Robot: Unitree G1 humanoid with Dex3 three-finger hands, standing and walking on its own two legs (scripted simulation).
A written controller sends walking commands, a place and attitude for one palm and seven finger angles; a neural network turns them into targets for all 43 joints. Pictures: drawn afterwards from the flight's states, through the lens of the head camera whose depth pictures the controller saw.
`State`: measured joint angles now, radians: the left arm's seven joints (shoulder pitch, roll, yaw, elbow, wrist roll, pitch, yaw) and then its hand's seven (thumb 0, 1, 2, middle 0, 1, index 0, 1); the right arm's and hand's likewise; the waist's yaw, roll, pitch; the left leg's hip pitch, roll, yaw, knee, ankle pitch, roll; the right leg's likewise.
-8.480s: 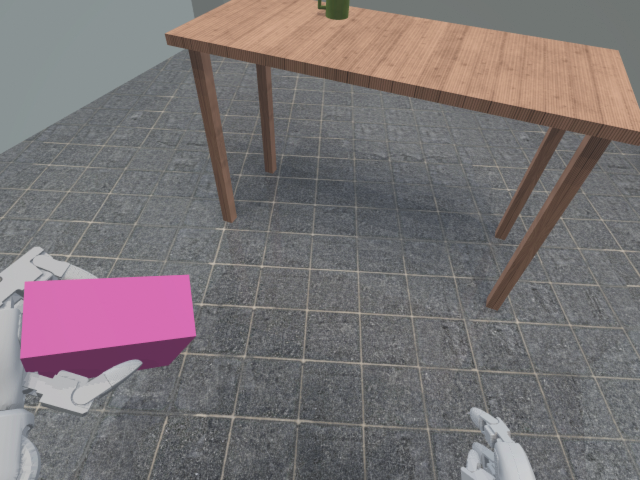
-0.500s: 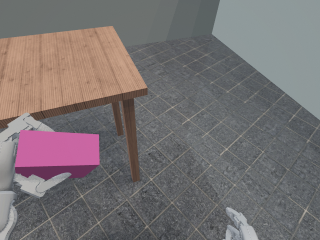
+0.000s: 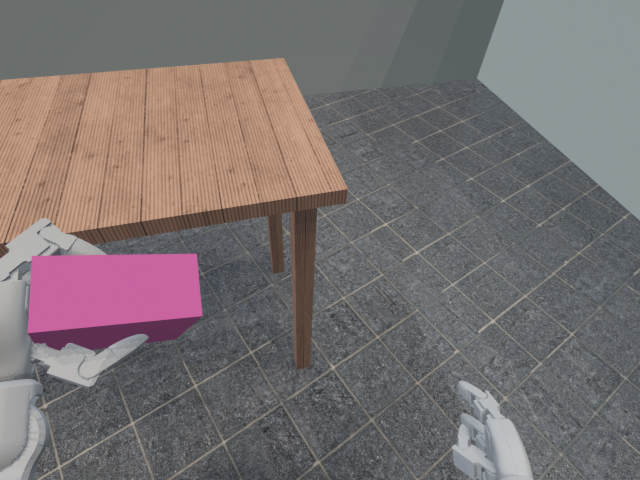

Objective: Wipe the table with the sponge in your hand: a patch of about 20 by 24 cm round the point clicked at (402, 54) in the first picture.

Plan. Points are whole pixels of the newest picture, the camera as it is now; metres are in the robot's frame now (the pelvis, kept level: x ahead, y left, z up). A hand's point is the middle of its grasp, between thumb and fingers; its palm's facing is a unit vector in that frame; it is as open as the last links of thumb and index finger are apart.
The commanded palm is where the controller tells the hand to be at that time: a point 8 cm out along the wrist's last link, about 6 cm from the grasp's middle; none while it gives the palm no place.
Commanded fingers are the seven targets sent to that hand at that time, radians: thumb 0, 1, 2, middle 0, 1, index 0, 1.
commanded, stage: come to a stop and stand still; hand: left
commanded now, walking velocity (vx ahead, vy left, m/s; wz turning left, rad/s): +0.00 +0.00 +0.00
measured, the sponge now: (141, 304) +0.24 +0.21 +0.15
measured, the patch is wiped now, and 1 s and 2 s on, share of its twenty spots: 0.00 0.00 0.00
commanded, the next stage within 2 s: look again from close up in 0.44 s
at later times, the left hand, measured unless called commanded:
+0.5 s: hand (81, 291) +0.24 +0.26 +0.16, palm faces +0.38 -0.85 -0.38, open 10.2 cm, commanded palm +0.18 +0.30 +0.17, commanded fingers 0.00 0.10 1.30 -1.20 -1.60 -1.20 -1.60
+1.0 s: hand (87, 316) +0.21 +0.25 +0.16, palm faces +0.41 -0.84 -0.36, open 10.2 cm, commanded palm +0.16 +0.28 +0.17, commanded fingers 0.00 0.10 1.30 -1.20 -1.60 -1.20 -1.60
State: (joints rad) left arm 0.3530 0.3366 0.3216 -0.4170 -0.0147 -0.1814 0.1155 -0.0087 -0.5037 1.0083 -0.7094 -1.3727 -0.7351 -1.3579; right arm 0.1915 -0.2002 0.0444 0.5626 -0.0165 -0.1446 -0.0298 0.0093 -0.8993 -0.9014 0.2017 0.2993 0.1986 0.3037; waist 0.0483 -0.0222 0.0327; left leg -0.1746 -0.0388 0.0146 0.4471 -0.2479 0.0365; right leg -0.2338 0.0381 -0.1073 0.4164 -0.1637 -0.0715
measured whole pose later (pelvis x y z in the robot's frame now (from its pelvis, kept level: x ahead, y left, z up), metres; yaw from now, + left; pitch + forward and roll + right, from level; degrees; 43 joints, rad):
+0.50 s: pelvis +0.02 +0.02 +0.00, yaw +0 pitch +0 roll +0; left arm 0.44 0.36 0.33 -0.47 -0.05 -0.18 0.12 -0.01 -0.50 1.01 -0.71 -1.37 -0.74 -1.36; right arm 0.20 -0.21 0.03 0.57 0.00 -0.07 -0.04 0.01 -0.90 -0.90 0.20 0.30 0.20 0.30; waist 0.02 -0.01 0.03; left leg -0.17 -0.06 0.02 0.45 -0.28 0.05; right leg -0.24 0.01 -0.10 0.45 -0.21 -0.05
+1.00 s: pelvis +0.00 +0.00 +0.00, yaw +1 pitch +0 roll +0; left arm 0.43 0.34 0.31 -0.41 -0.04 -0.17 0.13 -0.01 -0.50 1.01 -0.71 -1.37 -0.74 -1.36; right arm 0.25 -0.21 0.03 0.58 -0.01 -0.08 -0.05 0.01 -0.90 -0.90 0.20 0.30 0.20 0.30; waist 0.02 0.00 -0.01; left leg -0.20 -0.04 0.00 0.45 -0.25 0.04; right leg -0.24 0.04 -0.12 0.39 -0.15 -0.07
